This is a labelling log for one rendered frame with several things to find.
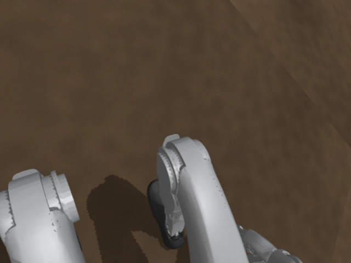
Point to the right robot foot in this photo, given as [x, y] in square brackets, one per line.
[158, 212]

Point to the right robot hand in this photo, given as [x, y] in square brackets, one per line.
[259, 247]

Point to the right robot arm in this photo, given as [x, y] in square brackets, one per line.
[282, 256]

